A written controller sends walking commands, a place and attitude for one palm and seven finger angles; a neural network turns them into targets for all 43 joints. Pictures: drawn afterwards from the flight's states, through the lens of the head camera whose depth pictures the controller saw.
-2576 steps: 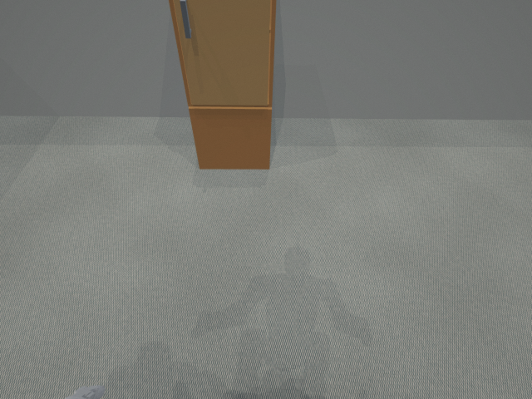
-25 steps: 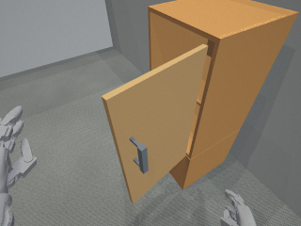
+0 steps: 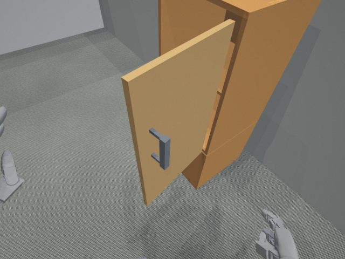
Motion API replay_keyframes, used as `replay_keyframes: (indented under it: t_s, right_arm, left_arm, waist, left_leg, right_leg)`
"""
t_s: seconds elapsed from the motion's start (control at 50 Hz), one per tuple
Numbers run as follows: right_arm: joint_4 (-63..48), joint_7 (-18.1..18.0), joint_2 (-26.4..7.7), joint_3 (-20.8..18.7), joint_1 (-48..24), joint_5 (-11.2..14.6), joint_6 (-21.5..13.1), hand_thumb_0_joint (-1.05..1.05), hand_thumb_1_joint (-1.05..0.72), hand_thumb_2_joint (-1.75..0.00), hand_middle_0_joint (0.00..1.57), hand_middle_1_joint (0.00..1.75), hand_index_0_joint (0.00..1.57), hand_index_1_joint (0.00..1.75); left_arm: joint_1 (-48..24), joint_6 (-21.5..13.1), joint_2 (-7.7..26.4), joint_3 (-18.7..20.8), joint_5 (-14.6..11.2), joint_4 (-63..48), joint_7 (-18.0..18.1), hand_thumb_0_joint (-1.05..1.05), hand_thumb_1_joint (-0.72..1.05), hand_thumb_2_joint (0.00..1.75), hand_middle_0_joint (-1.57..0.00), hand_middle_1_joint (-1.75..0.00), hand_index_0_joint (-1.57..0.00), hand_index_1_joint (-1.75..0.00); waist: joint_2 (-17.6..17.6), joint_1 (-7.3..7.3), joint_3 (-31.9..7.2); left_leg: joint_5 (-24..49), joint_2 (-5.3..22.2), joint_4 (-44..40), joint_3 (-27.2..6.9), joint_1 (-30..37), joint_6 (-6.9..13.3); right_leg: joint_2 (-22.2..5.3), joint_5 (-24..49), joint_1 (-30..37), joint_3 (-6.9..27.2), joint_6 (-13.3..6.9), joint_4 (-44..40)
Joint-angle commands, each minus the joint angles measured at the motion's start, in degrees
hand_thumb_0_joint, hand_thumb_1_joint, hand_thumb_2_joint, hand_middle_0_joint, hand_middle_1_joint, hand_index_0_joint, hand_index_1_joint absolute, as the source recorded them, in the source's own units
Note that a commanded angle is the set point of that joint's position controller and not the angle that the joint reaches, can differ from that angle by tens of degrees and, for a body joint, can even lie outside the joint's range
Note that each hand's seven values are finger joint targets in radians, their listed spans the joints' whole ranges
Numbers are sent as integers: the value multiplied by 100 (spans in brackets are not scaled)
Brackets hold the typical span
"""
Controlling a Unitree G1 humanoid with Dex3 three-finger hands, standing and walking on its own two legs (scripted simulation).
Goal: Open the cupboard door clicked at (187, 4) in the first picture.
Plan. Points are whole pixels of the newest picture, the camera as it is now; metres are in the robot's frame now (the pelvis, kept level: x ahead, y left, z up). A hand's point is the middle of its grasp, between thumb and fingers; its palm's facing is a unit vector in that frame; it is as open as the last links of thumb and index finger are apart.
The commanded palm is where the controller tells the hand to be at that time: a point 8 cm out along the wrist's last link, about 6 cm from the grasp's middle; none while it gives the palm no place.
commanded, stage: step back with the hand held close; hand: left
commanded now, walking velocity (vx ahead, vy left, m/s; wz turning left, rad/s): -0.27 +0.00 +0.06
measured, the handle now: (159, 149) +0.37 +0.06 +0.03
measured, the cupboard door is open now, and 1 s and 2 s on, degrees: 100 100 100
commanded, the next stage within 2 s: stop stepping back and stand still in 0.52 s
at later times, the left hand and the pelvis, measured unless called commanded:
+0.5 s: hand out of the picture +0.11 +0.28 +0.18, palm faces +0.46 -0.78 -0.43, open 7.4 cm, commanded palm +0.04 +0.31 +0.18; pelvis -0.10 +0.01 +0.00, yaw +0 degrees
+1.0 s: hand out of the picture +0.01 +0.24 +0.17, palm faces +0.35 -0.81 -0.47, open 7.4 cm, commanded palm -0.04 +0.28 +0.18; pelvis -0.20 -0.01 +0.00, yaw -4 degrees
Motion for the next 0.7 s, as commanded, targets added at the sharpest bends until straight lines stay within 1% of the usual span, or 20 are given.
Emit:
replay_keyframes:
  t_s: [0.0, 0.06, 0.1, 0.16, 0.18, 0.2, 0.24, 0.26, 0.28, 0.3, 0.34, 0.36, 0.42, 0.52, 0.56, 0.6, 0.62, 0.64, 0.66, 0.68]
  right_arm:
    - [-836, -81, -802, -304, -504, -38, -505, 0, -90, -90, 20, 30, 20, 30]
    - [-793, -65, -798, -329, -457, -55, -605, 0, -90, -90, 20, 30, 20, 30]
    - [-745, -42, -733, -330, -374, -67, -635, 0, -90, -90, 20, 30, 20, 30]
    - [-429, -5, -660, -335, -216, -137, -596, 0, -90, -90, 20, 30, 20, 30]
    - [-348, 30, -543, -272, -190, -134, -569, 0, -90, -90, 20, 30, 20, 30]
    - [-328, 33, -538, -251, -193, -137, -532, 0, -90, -90, 20, 30, 20, 30]
    - [-391, -21, -586, -220, -362, -108, -509, 0, -90, -90, 20, 30, 20, 30]
    - [-477, -89, -727, -236, -522, -130, -525, 0, -90, -90, 20, 30, 20, 30]
    - [-535, -97, -772, -235, -586, -137, -602, 0, -90, -90, 20, 30, 20, 30]
    - [-496, -83, -652, -264, -509, -207, -699, 0, -90, -90, 20, 30, 20, 30]
    - [-369, 45, -609, -399, -416, -175, -808, 0, -90, -90, 20, 30, 20, 30]
    - [-371, 85, -605, -395, -494, -166, -853, 0, -90, -90, 20, 30, 20, 30]
    - [-217, 178, -537, -319, -473, -174, -889, 0, -90, -90, 20, 30, 20, 30]
    - [-91, 164, -542, -230, -431, -257, -863, 0, -90, -90, 20, 30, 20, 30]
    - [-49, 185, -492, -239, -294, -266, -704, 0, -90, -90, 20, 30, 20, 30]
    - [-53, 146, -419, -157, -484, -211, -549, 0, -90, -90, 20, 30, 20, 30]
    - [-119, 100, -427, -111, -576, -265, -610, 0, -90, -90, 20, 30, 20, 30]
    - [-109, 69, -434, -163, -512, -139, -648, 0, -90, -90, 20, 30, 20, 30]
    - [-229, 57, -521, -177, -613, -90, -651, 0, -90, -90, 20, 30, 20, 30]
    - [-287, 14, -476, -100, -567, -67, -596, 0, -90, -90, 20, 30, 20, 30]
  left_arm:
    - [-251, -472, 794, 780, 88, -1061, 175, 0, 90, 90, -20, -30, -20, -30]
    - [-368, -522, 812, 812, 104, -1157, 164, 0, 90, 90, -20, -30, -20, -30]
    - [-436, -508, 766, 725, 75, -1188, 165, 0, 90, 90, -20, -30, -20, -30]
    - [-623, -503, 862, 602, 42, -1221, 267, 0, 90, 90, -20, -30, -20, -30]
    - [-706, -490, 776, 454, 54, -1209, 302, 0, 90, 90, -20, -30, -20, -30]
    - [-767, -454, 842, 504, 63, -1183, 324, 0, 90, 90, -20, -30, -20, -30]
    - [-946, -447, 991, 607, 43, -1352, 327, 0, 90, 90, -20, -30, -20, -30]
    - [-928, -488, 1032, 683, 49, -1427, 328, 0, 90, 90, -20, -30, -20, -30]
    - [-777, -583, 1072, 886, 80, -1516, 343, 0, 90, 90, -20, -30, -20, -30]
    - [-776, -623, 1080, 1023, 121, -1533, 335, 0, 90, 90, -20, -30, -20, -30]
    - [-567, -667, 1022, 1026, 72, -1319, 306, 0, 90, 90, -20, -30, -20, -30]
    - [-440, -652, 948, 957, 7, -1342, 306, 0, 90, 90, -20, -30, -20, -30]
    - [-203, -558, 670, 579, -100, -1517, 326, 0, 90, 90, -20, -30, -20, -30]
    - [-370, -487, 851, 523, -224, -1451, 279, 0, 90, 90, -20, -30, -20, -30]
    - [-254, -535, 1108, 715, -250, -1359, 204, 0, 90, 90, -20, -30, -20, -30]
    - [-619, -683, 1479, 911, -291, -1435, 202, 0, 90, 90, -20, -30, -20, -30]
    - [-593, -719, 1716, 1141, -226, -1357, 240, 0, 90, 90, -20, -30, -20, -30]
    - [-528, -598, 1229, 696, -209, -1067, 162, 0, 90, 90, -20, -30, -20, -30]
    - [-471, -470, 1317, 833, -218, -1106, 146, 0, 90, 90, -20, -30, -20, -30]
    - [-259, -331, 1261, 842, -205, -1074, 147, 0, 90, 90, -20, -30, -20, -30]
  waist:
    - [930, 86, -606]
    - [740, 59, -672]
    - [167, 18, -560]
    - [-780, -65, -537]
    - [-1043, -107, -656]
    - [-1134, -133, -739]
    - [-372, -133, -376]
    - [656, -80, -150]
    - [1866, 22, -458]
    - [2163, -20, -771]
    - [976, 8, -844]
    - [814, 44, -928]
    - [1152, 37, -1137]
    - [1540, 49, -1386]
    - [1083, 22, -1409]
    - [-371, -2, -1122]
    - [-429, 82, -1054]
    - [-1003, 34, -1107]
    - [-1224, 57, -1276]
    - [-816, -42, -1073]
  left_leg:
    - [-2971, 1169, -1780, -1349, -1864, 272]
    - [-3028, 997, -1439, -1223, -1882, 210]
    - [-2877, 591, -793, -869, -1398, 23]
    - [-1595, -107, 1524, -368, 540, -381]
    - [-1336, -110, 1863, -411, 780, -364]
    - [-1207, -83, 1698, -432, 858, -343]
    - [-1401, 102, 201, -709, 761, -253]
    - [-1832, 592, -885, -1390, 27, -60]
    - [-2912, 1508, -1945, -2487, -1035, 283]
    - [-3707, 2043, -2748, -3140, -1782, 579]
    - [-2666, 1912, -2198, -2608, -1121, 588]
    - [-2191, 1778, -1925, -2295, -660, 547]
    - [-1805, 1462, -2163, -1768, 134, 269]
    - [-1266, 1163, -2445, -1282, 737, -259]
    - [-176, 816, -1637, -745, 1139, -584]
    - [-313, 329, 475, -370, 1570, -633]
    - [-724, 164, 1196, -250, 1227, -617]
    - [-856, -84, 1664, -437, 745, -567]
    - [-657, -68, 1682, -437, 615, -499]
    - [-234, 26, 1062, -433, 467, -397]
  right_leg:
    - [190, -1, 1659, 24, -41, 892]
    - [157, -177, 1515, 191, -113, 725]
    - [-114, -1030, 648, 663, -290, -14]
    - [-1239, -2053, -1746, 1859, -889, -1586]
    - [-1454, -1554, -1769, 1707, -937, -1527]
    - [-1393, -1092, -1629, 1404, -869, -1334]
    - [-858, -1052, -1642, 882, -504, -711]
    - [-310, -1178, -1238, 467, -224, 41]
    - [201, -1134, -203, 10, -47, 1486]
    - [538, -1376, 599, 61, -32, 3278]
    - [502, -1545, -43, 323, -103, 4081]
    - [396, -1511, -345, 295, -94, 3884]
    - [392, -1777, -290, -174, -141, 2780]
    - [553, -1912, 624, -530, -350, 125]
    - [219, -969, 689, -272, -533, -1433]
    - [-1216, 157, -750, 978, -858, -1971]
    - [-1566, 874, -831, 906, -929, -1799]
    - [-1392, 1454, -366, 575, -966, -1231]
    - [-1214, 2221, -76, 529, -875, -831]
    - [-1054, 2740, 286, 285, -697, -477]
